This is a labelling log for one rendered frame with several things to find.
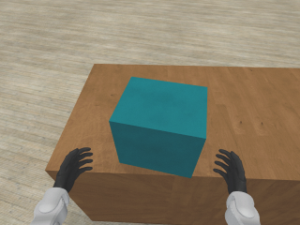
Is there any pedestal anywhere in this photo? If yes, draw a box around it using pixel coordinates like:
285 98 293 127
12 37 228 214
45 64 300 225

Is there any robot left forearm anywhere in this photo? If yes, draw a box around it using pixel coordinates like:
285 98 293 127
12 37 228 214
29 187 70 225

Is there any robot right forearm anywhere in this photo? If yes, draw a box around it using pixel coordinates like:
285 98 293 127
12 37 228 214
225 191 261 225

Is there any carton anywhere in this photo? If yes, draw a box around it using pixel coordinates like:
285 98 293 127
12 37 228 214
109 76 208 178

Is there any robot right hand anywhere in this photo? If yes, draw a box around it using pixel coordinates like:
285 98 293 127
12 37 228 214
213 149 248 195

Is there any robot left hand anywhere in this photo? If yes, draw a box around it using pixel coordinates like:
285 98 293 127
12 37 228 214
53 147 93 193

